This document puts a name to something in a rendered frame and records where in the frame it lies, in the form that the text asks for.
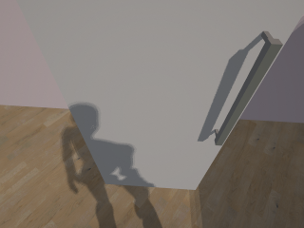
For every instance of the fridge door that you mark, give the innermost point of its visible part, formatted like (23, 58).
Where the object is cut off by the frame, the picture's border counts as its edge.
(148, 81)

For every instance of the handle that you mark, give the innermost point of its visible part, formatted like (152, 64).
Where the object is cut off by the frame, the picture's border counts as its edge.
(263, 61)

